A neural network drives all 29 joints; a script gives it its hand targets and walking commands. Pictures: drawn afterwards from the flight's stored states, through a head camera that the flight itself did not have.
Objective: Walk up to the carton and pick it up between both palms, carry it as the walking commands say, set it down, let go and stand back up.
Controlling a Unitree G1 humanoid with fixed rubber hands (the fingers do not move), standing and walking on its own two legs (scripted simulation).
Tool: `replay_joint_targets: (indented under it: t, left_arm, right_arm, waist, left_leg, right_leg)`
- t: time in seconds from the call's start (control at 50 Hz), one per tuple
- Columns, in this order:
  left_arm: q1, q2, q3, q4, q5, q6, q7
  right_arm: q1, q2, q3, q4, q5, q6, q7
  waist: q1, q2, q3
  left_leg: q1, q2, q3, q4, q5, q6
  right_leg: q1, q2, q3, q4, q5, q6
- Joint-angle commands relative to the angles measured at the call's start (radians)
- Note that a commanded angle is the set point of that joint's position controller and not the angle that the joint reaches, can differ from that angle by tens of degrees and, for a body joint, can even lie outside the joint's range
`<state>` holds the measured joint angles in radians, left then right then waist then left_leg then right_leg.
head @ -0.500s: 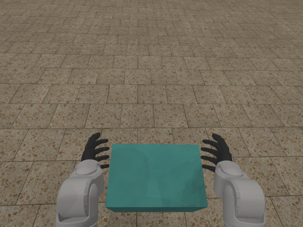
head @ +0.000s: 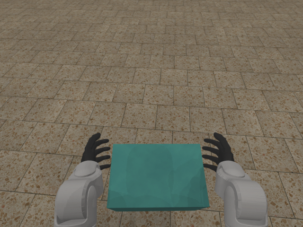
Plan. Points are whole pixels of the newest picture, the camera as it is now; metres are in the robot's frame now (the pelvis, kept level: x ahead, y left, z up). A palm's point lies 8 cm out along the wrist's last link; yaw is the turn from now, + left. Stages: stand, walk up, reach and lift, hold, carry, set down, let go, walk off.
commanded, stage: carry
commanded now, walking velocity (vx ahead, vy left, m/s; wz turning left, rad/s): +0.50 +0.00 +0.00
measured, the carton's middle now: (156, 179) +0.28 +0.01 -0.02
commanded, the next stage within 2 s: none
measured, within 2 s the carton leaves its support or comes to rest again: neither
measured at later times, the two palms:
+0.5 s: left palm (115, 69) +0.62 +0.16 +0.09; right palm (202, 72) +0.59 -0.14 +0.10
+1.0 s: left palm (125, 39) +0.86 +0.15 +0.09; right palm (194, 42) +0.84 -0.15 +0.08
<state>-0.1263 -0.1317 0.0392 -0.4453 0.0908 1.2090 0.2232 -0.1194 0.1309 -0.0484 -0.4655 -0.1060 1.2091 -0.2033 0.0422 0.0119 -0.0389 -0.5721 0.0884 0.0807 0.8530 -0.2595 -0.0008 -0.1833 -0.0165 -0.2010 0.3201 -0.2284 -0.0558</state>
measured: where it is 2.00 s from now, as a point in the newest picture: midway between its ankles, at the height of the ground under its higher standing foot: (128, 185)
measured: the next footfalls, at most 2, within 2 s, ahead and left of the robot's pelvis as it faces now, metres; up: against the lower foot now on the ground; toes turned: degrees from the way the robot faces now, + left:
left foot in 0.18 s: +0.31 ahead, +0.11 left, +0.00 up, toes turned +9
right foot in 0.66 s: +0.63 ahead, -0.10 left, +0.00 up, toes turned -13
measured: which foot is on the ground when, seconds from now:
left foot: up 0.00-0.16, down 0.18-0.68, up 0.70-1.00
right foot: down 0.00-0.18, up 0.20-0.64, down 0.66-1.00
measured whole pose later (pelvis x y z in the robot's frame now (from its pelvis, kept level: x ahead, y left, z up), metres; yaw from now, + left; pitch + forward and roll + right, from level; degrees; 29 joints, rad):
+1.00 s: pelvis +0.57 +0.02 -0.01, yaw -3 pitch +4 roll +1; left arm -0.17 -0.14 0.06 -0.51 0.10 1.21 0.22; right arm -0.19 0.14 -0.06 -0.53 -0.09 1.21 -0.22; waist 0.00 0.01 0.04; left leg -0.60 0.05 0.07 0.89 -0.32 -0.02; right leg -0.37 -0.10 -0.14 0.52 -0.21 -0.01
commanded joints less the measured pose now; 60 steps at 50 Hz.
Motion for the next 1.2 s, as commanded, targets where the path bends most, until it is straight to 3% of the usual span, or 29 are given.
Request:
replay_joint_targets:
  t: [0.0,0.1,0.14,0.16,0.18,0.2,0.22,0.26,0.28,0.32,0.4,0.52,0.56,0.6,0.62,0.64,0.66,0.68,0.72,0.76,0.86,0.98,1.04,1.06,1.08,1.1,1.12,1.14,1.18]
  left_arm:
    - [-0.366,-0.951,-0.617,-0.123,-0.396,-0.019,-0.276]
    - [-0.344,-0.863,-0.586,-0.119,-0.370,0.014,-0.257]
    - [-0.345,-0.842,-0.583,-0.116,-0.365,0.028,-0.249]
    - [-0.350,-0.836,-0.586,-0.118,-0.361,0.037,-0.247]
    - [-0.365,-0.828,-0.590,-0.120,-0.358,0.046,-0.248]
    - [-0.386,-0.854,-0.610,-0.156,-0.365,0.048,-0.249]
    - [-0.404,-0.885,-0.618,-0.138,-0.373,0.039,-0.253]
    - [-0.419,-0.970,-0.629,-0.111,-0.388,0.023,-0.264]
    - [-0.408,-0.995,-0.628,-0.104,-0.385,0.011,-0.268]
    - [-0.392,-1.022,-0.628,-0.100,-0.373,-0.011,-0.261]
    - [-0.364,-1.002,-0.625,-0.095,-0.348,-0.024,-0.240]
    - [-0.348,-0.961,-0.623,-0.109,-0.348,-0.001,-0.227]
    - [-0.358,-0.944,-0.615,-0.114,-0.350,0.007,-0.228]
    - [-0.343,-0.921,-0.594,-0.102,-0.346,0.017,-0.228]
    - [-0.338,-0.908,-0.586,-0.101,-0.347,0.020,-0.229]
    - [-0.327,-0.892,-0.577,-0.104,-0.344,0.023,-0.231]
    - [-0.318,-0.897,-0.581,-0.108,-0.350,0.020,-0.230]
    - [-0.298,-0.909,-0.577,-0.087,-0.359,0.019,-0.232]
    - [-0.308,-0.969,-0.574,-0.098,-0.369,0.011,-0.246]
    - [-0.369,-1.034,-0.585,-0.140,-0.390,-0.010,-0.265]
    - [-0.352,-1.003,-0.612,-0.165,-0.407,-0.018,-0.289]
    - [-0.359,-0.940,-0.594,-0.152,-0.374,0.005,-0.276]
    - [-0.362,-0.924,-0.583,-0.125,-0.355,0.022,-0.260]
    - [-0.366,-0.924,-0.579,-0.115,-0.350,0.027,-0.254]
    - [-0.359,-0.914,-0.572,-0.098,-0.339,0.033,-0.249]
    - [-0.358,-0.907,-0.566,-0.087,-0.326,0.040,-0.243]
    - [-0.390,-0.907,-0.576,-0.081,-0.329,0.046,-0.238]
    - [-0.393,-0.948,-0.596,-0.074,-0.337,0.042,-0.241]
    - [-0.443,-1.012,-0.635,-0.101,-0.380,0.029,-0.255]
  right_arm:
    - [-0.337,0.953,0.597,-0.081,0.347,-0.020,0.229]
    - [-0.345,0.888,0.592,-0.084,0.349,0.021,0.223]
    - [-0.332,0.874,0.584,-0.065,0.353,0.034,0.222]
    - [-0.307,0.868,0.575,-0.045,0.356,0.038,0.221]
    - [-0.291,0.858,0.561,-0.032,0.352,0.041,0.221]
    - [-0.300,0.870,0.549,-0.018,0.361,0.036,0.224]
    - [-0.337,0.899,0.564,-0.033,0.374,0.025,0.229]
    - [-0.375,0.972,0.569,-0.049,0.379,0.010,0.242]
    - [-0.385,1.002,0.587,-0.058,0.389,0.000,0.249]
    - [-0.389,1.020,0.596,-0.074,0.406,-0.016,0.259]
    - [-0.361,0.961,0.587,-0.077,0.407,-0.021,0.268]
    - [-0.324,0.887,0.576,-0.097,0.385,-0.002,0.259]
    - [-0.324,0.873,0.581,-0.106,0.378,0.005,0.252]
    - [-0.321,0.858,0.584,-0.112,0.368,0.016,0.244]
    - [-0.322,0.843,0.579,-0.115,0.367,0.021,0.241]
    - [-0.338,0.831,0.577,-0.122,0.371,0.026,0.239]
    - [-0.339,0.854,0.595,-0.134,0.379,0.031,0.233]
    - [-0.328,0.861,0.598,-0.114,0.379,0.036,0.227]
    - [-0.333,0.942,0.614,-0.103,0.392,0.034,0.239]
    - [-0.384,1.034,0.643,-0.116,0.413,0.011,0.251]
    - [-0.334,1.027,0.629,-0.130,0.386,-0.021,0.238]
    - [-0.368,0.975,0.619,-0.110,0.388,0.010,0.243]
    - [-0.379,0.958,0.608,-0.070,0.391,0.032,0.252]
    - [-0.380,0.957,0.603,-0.053,0.391,0.039,0.255]
    - [-0.390,0.949,0.594,-0.037,0.391,0.044,0.259]
    - [-0.384,0.929,0.580,-0.007,0.384,0.051,0.263]
    - [-0.354,0.946,0.556,0.034,0.380,0.052,0.266]
    - [-0.362,0.961,0.564,0.008,0.384,0.044,0.272]
    - [-0.380,1.000,0.558,-0.010,0.377,0.026,0.275]
  waist:
    - [-0.014,-0.141,-0.231]
    - [-0.011,-0.152,-0.151]
    - [-0.030,-0.132,-0.190]
    - [-0.050,-0.089,-0.261]
    - [-0.077,0.006,-0.320]
    - [-0.081,0.262,-0.390]
    - [-0.063,0.235,-0.378]
    - [-0.053,0.060,-0.359]
    - [-0.051,0.023,-0.344]
    - [-0.046,0.059,-0.338]
    - [-0.051,0.133,-0.266]
    - [-0.062,0.145,-0.169]
    - [-0.060,0.167,-0.161]
    - [-0.041,0.140,-0.224]
    - [-0.023,0.095,-0.284]
    - [-0.004,0.008,-0.378]
    - [-0.019,-0.175,-0.408]
    - [-0.025,-0.203,-0.445]
    - [-0.025,-0.169,-0.450]
    - [-0.027,-0.164,-0.406]
    - [-0.032,-0.175,-0.428]
    - [-0.034,-0.211,-0.344]
    - [-0.043,-0.203,-0.301]
    - [-0.051,-0.172,-0.299]
    - [-0.045,-0.070,-0.298]
    - [-0.034,0.147,-0.310]
    - [-0.056,0.335,-0.318]
    - [-0.049,0.290,-0.328]
    - [-0.044,0.166,-0.344]
  left_leg:
    - [-0.025,-0.013,0.050,-0.175,0.110,-0.001]
    - [0.091,-0.058,0.144,-0.314,0.185,0.020]
    - [0.276,-0.097,0.204,-0.411,0.186,0.029]
    - [0.486,-0.090,0.184,-0.406,0.151,0.046]
    - [0.663,0.068,-0.053,-0.453,0.048,0.102]
    - [0.830,0.299,-0.475,-0.588,0.066,0.220]
    - [0.856,0.338,-0.542,-0.613,0.268,0.242]
    - [0.766,0.292,-0.342,-0.578,0.386,0.197]
    - [0.719,0.269,-0.261,-0.583,0.409,0.174]
    - [0.689,0.234,-0.165,-0.611,0.386,0.134]
    - [0.693,0.206,-0.062,-0.672,0.389,0.132]
    - [0.715,0.130,0.071,-0.683,0.541,0.106]
    - [0.713,0.121,0.100,-0.642,0.663,0.091]
    - [0.655,0.075,0.176,-0.419,0.828,0.049]
    - [0.589,0.052,0.193,-0.243,0.778,0.011]
    - [0.461,0.029,0.175,-0.027,0.491,-0.022]
    - [0.181,-0.075,0.091,0.150,-0.176,-0.049]
    - [0.104,-0.089,-0.034,0.269,-0.276,-0.045]
    - [0.077,-0.034,-0.111,0.275,-0.220,-0.019]
    - [0.096,-0.020,-0.103,0.188,-0.189,-0.013]
    - [0.009,-0.050,-0.035,0.166,-0.129,-0.017]
    - [0.095,-0.029,-0.001,-0.014,-0.028,-0.017]
    - [0.181,-0.041,0.033,-0.249,0.076,-0.017]
    - [0.256,-0.050,0.068,-0.391,0.184,-0.017]
    - [0.332,-0.011,0.036,-0.479,0.351,-0.008]
    - [0.445,0.202,-0.200,-0.463,0.783,0.064]
    - [0.468,0.279,-0.292,-0.452,1.020,0.175]
    - [0.453,0.266,-0.253,-0.421,1.020,0.210]
    - [0.426,0.204,-0.142,-0.393,0.866,0.196]
  right_leg:
    - [0.246,-0.217,0.152,-0.119,0.298,-0.089]
    - [0.217,-0.206,0.075,-0.076,0.416,-0.056]
    - [0.199,-0.181,0.012,0.083,0.575,-0.022]
    - [0.107,-0.150,-0.008,0.237,0.589,0.006]
    - [-0.075,-0.092,-0.019,0.477,0.422,0.043]
    - [-0.328,0.035,-0.004,0.779,-0.012,0.087]
    - [-0.460,0.042,0.142,0.927,-0.235,0.076]
    - [-0.477,-0.050,0.217,0.964,-0.157,0.052]
    - [-0.462,-0.076,0.214,0.908,-0.122,0.053]
    - [-0.429,-0.081,0.185,0.786,-0.071,0.057]
    - [-0.488,-0.067,0.118,0.603,0.039,0.068]
    - [-0.439,-0.015,0.010,0.261,0.183,0.051]
    - [-0.361,0.001,-0.014,0.197,0.214,0.042]
    - [-0.121,0.059,-0.092,0.103,0.310,0.039]
    - [0.057,0.027,-0.081,0.054,0.427,0.035]
    - [0.263,-0.147,0.074,0.104,0.778,0.025]
    - [0.470,-0.388,0.388,0.170,1.311,-0.094]
    - [0.499,-0.450,0.464,0.184,1.432,-0.172]
    - [0.402,-0.397,0.376,0.116,1.220,-0.137]
    - [0.284,-0.337,0.297,0.079,1.011,-0.110]
    - [0.246,-0.332,0.225,0.150,0.976,-0.122]
    - [0.054,-0.324,0.166,0.168,0.672,-0.086]
    - [-0.006,-0.311,0.160,0.228,0.519,-0.041]
    - [-0.032,-0.279,0.137,0.284,0.440,-0.005]
    - [-0.094,-0.221,0.107,0.350,0.261,0.041]
    - [-0.260,-0.131,0.060,0.517,-0.093,0.089]
    - [-0.338,-0.022,0.059,0.677,-0.435,0.095]
    - [-0.343,-0.011,0.122,0.831,-0.478,0.085]
    - [-0.347,-0.025,0.156,0.902,-0.377,0.071]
